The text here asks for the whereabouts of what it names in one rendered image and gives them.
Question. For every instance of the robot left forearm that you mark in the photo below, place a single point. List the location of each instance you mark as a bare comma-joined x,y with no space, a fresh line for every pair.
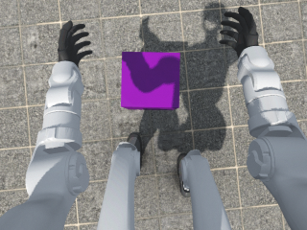
62,112

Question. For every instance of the robot right upper arm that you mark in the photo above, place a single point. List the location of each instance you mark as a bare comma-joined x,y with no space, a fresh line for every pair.
281,164

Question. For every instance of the right robot hand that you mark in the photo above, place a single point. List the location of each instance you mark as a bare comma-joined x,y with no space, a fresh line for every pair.
246,28

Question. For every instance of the robot right forearm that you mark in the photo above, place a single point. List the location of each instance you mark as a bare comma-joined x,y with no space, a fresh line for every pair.
269,114

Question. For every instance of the robot right foot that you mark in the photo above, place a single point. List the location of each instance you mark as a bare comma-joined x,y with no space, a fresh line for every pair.
185,193

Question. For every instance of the robot right shin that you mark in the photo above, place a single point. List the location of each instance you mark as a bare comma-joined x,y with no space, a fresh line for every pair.
193,152

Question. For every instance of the left robot hand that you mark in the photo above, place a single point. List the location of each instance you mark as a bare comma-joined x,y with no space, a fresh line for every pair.
67,50

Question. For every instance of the robot left upper arm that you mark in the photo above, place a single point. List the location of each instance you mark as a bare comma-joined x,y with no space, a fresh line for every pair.
53,182

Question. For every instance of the carton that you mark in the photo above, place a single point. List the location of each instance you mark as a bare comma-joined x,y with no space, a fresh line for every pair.
150,80

